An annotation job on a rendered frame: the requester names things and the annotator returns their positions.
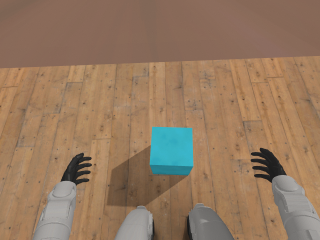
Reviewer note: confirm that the robot left hand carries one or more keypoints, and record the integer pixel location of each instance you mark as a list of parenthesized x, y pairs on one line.
[(71, 173)]

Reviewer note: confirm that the carton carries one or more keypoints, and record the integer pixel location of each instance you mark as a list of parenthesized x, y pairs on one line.
[(171, 151)]

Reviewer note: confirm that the robot left thigh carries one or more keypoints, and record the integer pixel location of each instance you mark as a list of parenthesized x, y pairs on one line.
[(138, 225)]

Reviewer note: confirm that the right robot forearm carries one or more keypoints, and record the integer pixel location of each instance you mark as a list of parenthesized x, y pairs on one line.
[(297, 213)]

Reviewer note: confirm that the left robot forearm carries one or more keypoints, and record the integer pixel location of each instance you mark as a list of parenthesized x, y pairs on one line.
[(56, 219)]

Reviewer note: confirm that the robot right hand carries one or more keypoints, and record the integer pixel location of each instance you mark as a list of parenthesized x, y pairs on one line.
[(274, 168)]

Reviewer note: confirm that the right robot shin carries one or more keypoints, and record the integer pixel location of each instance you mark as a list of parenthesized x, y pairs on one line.
[(194, 237)]

